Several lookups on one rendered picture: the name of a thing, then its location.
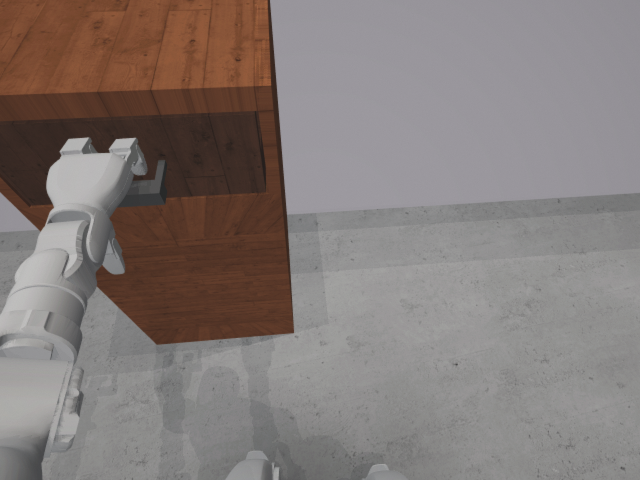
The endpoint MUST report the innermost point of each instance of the right robot shin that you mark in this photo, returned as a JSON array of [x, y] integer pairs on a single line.
[[378, 467]]

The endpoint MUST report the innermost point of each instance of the cabinet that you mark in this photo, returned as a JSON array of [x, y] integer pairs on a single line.
[[197, 268]]

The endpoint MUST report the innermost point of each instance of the robot left forearm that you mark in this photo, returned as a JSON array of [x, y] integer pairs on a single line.
[[44, 310]]

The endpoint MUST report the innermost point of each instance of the left robot upper arm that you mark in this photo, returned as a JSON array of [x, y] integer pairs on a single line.
[[40, 403]]

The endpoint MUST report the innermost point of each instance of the robot left thigh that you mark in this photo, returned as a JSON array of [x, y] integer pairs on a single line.
[[255, 469]]

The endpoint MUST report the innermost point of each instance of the handle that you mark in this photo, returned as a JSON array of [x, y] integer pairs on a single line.
[[147, 192]]

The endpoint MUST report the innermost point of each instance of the drawer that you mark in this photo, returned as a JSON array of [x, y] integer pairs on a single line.
[[206, 153]]

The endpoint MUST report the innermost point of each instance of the robot left hand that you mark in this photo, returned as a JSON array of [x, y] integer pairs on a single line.
[[100, 180]]

